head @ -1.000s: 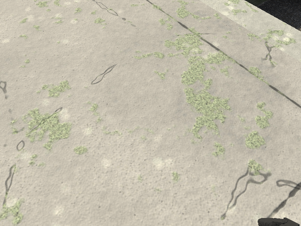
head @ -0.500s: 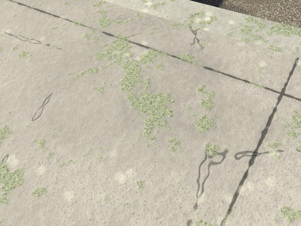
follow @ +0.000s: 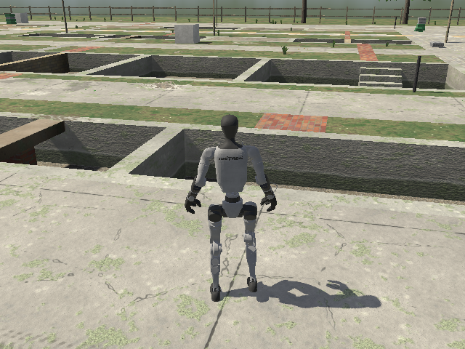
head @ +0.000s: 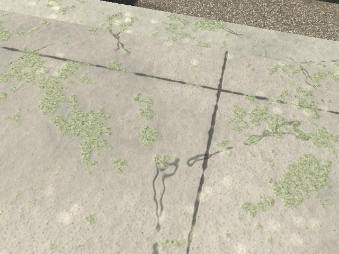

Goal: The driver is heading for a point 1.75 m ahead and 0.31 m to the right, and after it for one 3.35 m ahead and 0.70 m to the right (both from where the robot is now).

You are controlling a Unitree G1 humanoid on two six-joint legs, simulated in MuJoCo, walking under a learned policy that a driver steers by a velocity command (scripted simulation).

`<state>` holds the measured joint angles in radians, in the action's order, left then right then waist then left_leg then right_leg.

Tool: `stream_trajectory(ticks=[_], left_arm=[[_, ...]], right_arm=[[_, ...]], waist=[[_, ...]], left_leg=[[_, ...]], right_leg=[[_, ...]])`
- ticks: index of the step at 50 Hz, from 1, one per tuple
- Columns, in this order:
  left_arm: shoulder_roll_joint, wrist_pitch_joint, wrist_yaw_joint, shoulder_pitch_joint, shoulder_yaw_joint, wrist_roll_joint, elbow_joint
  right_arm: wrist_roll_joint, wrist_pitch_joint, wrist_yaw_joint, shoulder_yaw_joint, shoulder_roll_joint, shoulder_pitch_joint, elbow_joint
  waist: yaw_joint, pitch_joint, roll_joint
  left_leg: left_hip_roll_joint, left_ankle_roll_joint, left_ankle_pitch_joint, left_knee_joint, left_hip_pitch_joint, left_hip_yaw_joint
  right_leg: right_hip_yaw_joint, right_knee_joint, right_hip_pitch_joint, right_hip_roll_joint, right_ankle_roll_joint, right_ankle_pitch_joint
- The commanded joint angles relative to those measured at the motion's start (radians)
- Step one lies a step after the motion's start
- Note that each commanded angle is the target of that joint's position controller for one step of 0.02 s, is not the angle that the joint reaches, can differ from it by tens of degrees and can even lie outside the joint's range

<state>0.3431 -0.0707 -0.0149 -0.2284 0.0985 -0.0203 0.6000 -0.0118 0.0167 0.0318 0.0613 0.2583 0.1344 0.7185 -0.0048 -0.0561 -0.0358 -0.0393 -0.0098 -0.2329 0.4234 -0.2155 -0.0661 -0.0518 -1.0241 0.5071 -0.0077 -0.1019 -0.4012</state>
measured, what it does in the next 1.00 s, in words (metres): steps on the spot: right foot, then left foot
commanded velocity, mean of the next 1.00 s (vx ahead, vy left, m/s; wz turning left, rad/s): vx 0.00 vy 0.00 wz -0.20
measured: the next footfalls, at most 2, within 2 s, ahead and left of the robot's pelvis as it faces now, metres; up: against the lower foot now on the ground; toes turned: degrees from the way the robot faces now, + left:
right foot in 0.16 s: +0.03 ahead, -0.15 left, +0.00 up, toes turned -7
left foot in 0.56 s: +0.05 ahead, +0.08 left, +0.00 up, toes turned -9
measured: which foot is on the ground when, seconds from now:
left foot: down 0.00-0.16, up 0.18-0.54, down 0.56-1.00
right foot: up 0.00-0.14, down 0.16-1.00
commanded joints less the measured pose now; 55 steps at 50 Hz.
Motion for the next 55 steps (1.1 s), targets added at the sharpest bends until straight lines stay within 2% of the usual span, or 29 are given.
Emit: stream_trajectory(ticks=[1, 5, 6, 7, 8, 9, 10, 11, 12, 13, 14, 15, 17, 20, 22, 24, 26, 27, 28, 29, 30, 31, 32, 33, 35, 43, 55], left_arm=[[0.043, 0.021, 0.011, 0.087, -0.002, 0.005, -0.119], [0.063, 0.012, 0.025, 0.05, 0.009, 0.0, -0.116], [0.056, 0.011, 0.027, 0.021, 0.01, 0.002, -0.106], [0.062, 0.012, 0.025, -0.022, 0.017, 0.005, -0.088], [0.105, 0.015, 0.015, -0.056, 0.031, 0.007, -0.082], [0.217, 0.021, -0.003, -0.069, 0.047, 0.018, -0.11], [0.192, 0.045, 0.007, -0.072, 0.033, 0.049, -0.118], [0.156, 0.064, 0.016, -0.054, 0.021, 0.054, -0.104], [0.126, 0.075, 0.016, -0.003, 0.012, 0.042, -0.089], [0.103, 0.077, 0.013, 0.039, 0.003, 0.03, -0.087], [0.09, 0.078, 0.009, 0.073, -0.007, 0.023, -0.085], [0.071, 0.079, 0.005, 0.086, -0.017, 0.027, -0.083], [0.045, 0.084, 0.0, 0.098, -0.027, 0.034, -0.073], [0.047, 0.082, -0.001, 0.095, -0.027, 0.035, -0.05], [0.059, 0.077, 0.003, 0.088, -0.024, 0.037, -0.032], [0.056, 0.076, 0.009, 0.089, -0.027, 0.036, -0.013], [0.035, 0.076, 0.013, 0.112, -0.037, 0.029, 0.004], [0.021, 0.077, 0.014, 0.113, -0.044, 0.023, 0.018], [0.006, 0.084, 0.014, 0.082, -0.049, 0.029, 0.035], [0.001, 0.091, 0.018, 0.051, -0.051, 0.046, 0.044], [0.001, 0.094, 0.021, 0.02, -0.045, 0.047, 0.048], [0.022, 0.091, 0.018, 0.078, -0.045, 0.05, 0.052], [0.022, 0.086, 0.014, 0.109, -0.041, 0.043, 0.048], [0.011, 0.079, 0.009, 0.114, -0.042, 0.039, 0.051], [0.002, 0.069, 0.005, 0.096, -0.041, 0.039, 0.062], [-0.009, 0.07, -0.003, 0.064, -0.035, 0.032, 0.127], [-0.004, 0.069, -0.017, 0.047, -0.03, 0.026, 0.241]], right_arm=[[0.006, -0.002, -0.002, 0.06, 0.217, -0.021, -0.06], [0.032, -0.007, -0.016, 0.067, 0.239, -0.022, -0.049], [0.043, -0.008, -0.017, 0.065, 0.237, -0.032, -0.044], [0.052, -0.011, -0.019, 0.058, 0.214, -0.02, -0.032], [0.036, -0.015, -0.025, 0.042, 0.164, 0.038, -0.01], [-0.031, -0.02, -0.034, 0.005, 0.074, 0.037, -0.054], [-0.009, -0.02, -0.022, 0.025, 0.136, -0.037, -0.068], [0.019, -0.012, -0.014, 0.038, 0.177, -0.064, -0.064], [0.026, -0.006, -0.01, 0.041, 0.177, -0.054, -0.053], [0.018, 0.0, -0.004, 0.043, 0.174, -0.036, -0.03], [0.011, 0.006, -0.002, 0.045, 0.174, -0.017, -0.022], [0.012, 0.007, -0.004, 0.043, 0.166, 0.006, -0.011], [0.018, 0.008, -0.007, 0.036, 0.144, 0.03, 0.001], [0.014, 0.011, -0.007, 0.021, 0.114, -0.004, -0.006], [0.014, 0.011, -0.008, 0.018, 0.117, -0.014, -0.011], [0.016, 0.009, -0.008, 0.017, 0.123, -0.009, -0.007], [0.014, 0.001, -0.01, 0.012, 0.11, 0.022, 0.007], [0.006, -0.005, -0.013, 0.007, 0.1, 0.048, 0.018], [-0.008, -0.011, -0.014, 0.006, 0.12, 0.061, 0.022], [-0.01, -0.014, -0.011, 0.013, 0.171, 0.069, 0.014], [0.007, -0.015, -0.014, 0.025, 0.203, 0.045, 0.035], [0.011, -0.02, -0.02, 0.014, 0.148, 0.023, 0.024], [0.002, -0.026, -0.021, 0.005, 0.121, 0.017, 0.029], [-0.003, -0.031, -0.02, 0.002, 0.118, 0.011, 0.031], [-0.001, -0.042, -0.018, -0.004, 0.11, 0.027, 0.042], [0.003, -0.04, -0.004, -0.014, 0.11, 0.047, 0.075], [0.005, -0.038, -0.002, -0.021, 0.095, 0.06, 0.157]], waist=[[-0.042, 0.12, 0.218], [-0.02, 0.12, 0.226], [0.004, 0.121, 0.214], [0.026, 0.13, 0.186], [0.026, 0.157, 0.059], [-0.004, 0.187, -0.281], [0.063, 0.225, -0.217], [0.067, 0.19, -0.137], [0.039, 0.151, -0.115], [0.023, 0.139, -0.087], [0.005, 0.128, -0.097], [-0.01, 0.138, -0.102], [-0.017, 0.15, -0.101], [0.007, 0.126, -0.101], [0.022, 0.108, -0.105], [0.026, 0.092, -0.104], [0.001, 0.087, -0.084], [-0.022, 0.086, -0.062], [-0.018, 0.105, -0.024], [0.012, 0.123, 0.053], [0.054, 0.114, 0.161], [0.01, 0.095, 0.134], [0.006, 0.087, 0.126], [0.006, 0.081, 0.122], [0.004, 0.076, 0.107], [-0.003, 0.061, 0.039], [-0.001, 0.049, 0.036]], left_leg=[[-0.251, -0.218, 0.4, -0.101, 0.152, 0.129], [-0.277, -0.188, 0.387, -0.053, 0.131, 0.1], [-0.266, -0.164, 0.37, -0.012, 0.108, 0.085], [-0.239, -0.121, 0.32, 0.053, 0.061, 0.055], [-0.182, -0.042, 0.179, 0.193, -0.056, -0.019], [-0.054, 0.066, -0.384, 0.507, -0.342, -0.092], [-0.004, 0.086, -0.47, 0.692, -0.399, 0.048], [-0.024, 0.081, -0.411, 0.761, -0.398, 0.086], [-0.035, 0.071, -0.335, 0.748, -0.4, 0.1], [-0.044, 0.072, -0.27, 0.727, -0.392, 0.108], [-0.035, 0.081, -0.206, 0.727, -0.354, 0.101], [-0.026, 0.087, -0.157, 0.728, -0.31, 0.098], [-0.024, 0.096, -0.11, 0.646, -0.269, 0.097], [-0.03, 0.098, -0.117, 0.444, -0.21, 0.098], [-0.024, 0.093, -0.151, 0.351, -0.162, 0.09], [-0.018, 0.085, -0.168, 0.274, -0.125, 0.086], [-0.01, 0.07, -0.084, 0.129, -0.052, 0.078], [-0.008, 0.056, 0.054, -0.004, 0.025, 0.075], [-0.038, 0.04, 0.192, -0.033, 0.108, 0.117], [-0.103, 0.015, 0.349, -0.009, 0.158, 0.172], [-0.095, -0.024, 0.214, 0.031, 0.082, 0.154], [-0.071, -0.027, 0.098, 0.006, 0.016, 0.149], [-0.065, -0.014, 0.062, -0.006, -0.012, 0.145], [-0.055, 0.0, 0.071, -0.007, -0.02, 0.137], [-0.047, 0.009, 0.084, 0.001, -0.01, 0.127], [-0.033, 0.006, 0.081, 0.011, -0.002, 0.118], [-0.012, 0.006, 0.09, -0.007, 0.002, 0.103]], right_leg=[[0.056, 0.147, 0.001, -0.031, 0.007, -0.004], [0.102, 0.348, -0.122, -0.017, 0.057, 0.05], [0.113, 0.46, -0.19, -0.003, 0.083, 0.121], [0.117, 0.582, -0.295, 0.023, 0.116, 0.214], [0.018, 0.649, -0.458, -0.026, 0.153, 0.417], [-0.352, 0.627, -0.626, -0.322, 0.272, 0.861], [-0.417, 0.638, -0.505, -0.42, 0.448, 0.872], [-0.332, 0.659, -0.457, -0.356, 0.432, 0.758], [-0.26, 0.667, -0.428, -0.289, 0.374, 0.65], [-0.221, 0.67, -0.417, -0.249, 0.33, 0.587], [-0.186, 0.675, -0.379, -0.227, 0.319, 0.627], [-0.161, 0.68, -0.359, -0.211, 0.317, 0.649], [-0.133, 0.688, -0.367, -0.193, 0.316, 0.62], [-0.144, 0.695, -0.37, -0.188, 0.316, 0.51], [-0.171, 0.699, -0.349, -0.195, 0.329, 0.437], [-0.201, 0.696, -0.328, -0.198, 0.336, 0.376], [-0.21, 0.679, -0.304, -0.182, 0.318, 0.336], [-0.197, 0.669, -0.276, -0.162, 0.288, 0.314], [-0.184, 0.657, -0.247, -0.132, 0.244, 0.282], [-0.138, 0.617, -0.22, -0.075, 0.201, 0.207], [-0.068, 0.635, -0.247, -0.015, 0.166, 0.17], [-0.051, 0.605, -0.295, -0.003, 0.145, 0.171], [-0.047, 0.589, -0.308, -0.004, 0.146, 0.186], [-0.053, 0.584, -0.313, -0.012, 0.155, 0.219], [-0.058, 0.587, -0.307, -0.014, 0.162, 0.251], [-0.053, 0.586, -0.31, -0.014, 0.148, 0.294], [-0.047, 0.592, -0.342, -0.017, 0.14, 0.336]])
Keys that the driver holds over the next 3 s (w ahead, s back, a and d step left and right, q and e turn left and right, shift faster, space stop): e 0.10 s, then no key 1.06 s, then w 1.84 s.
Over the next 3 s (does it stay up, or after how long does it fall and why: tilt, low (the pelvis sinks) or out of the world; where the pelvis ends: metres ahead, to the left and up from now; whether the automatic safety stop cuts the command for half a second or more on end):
stays up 0.85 -0.12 -0.02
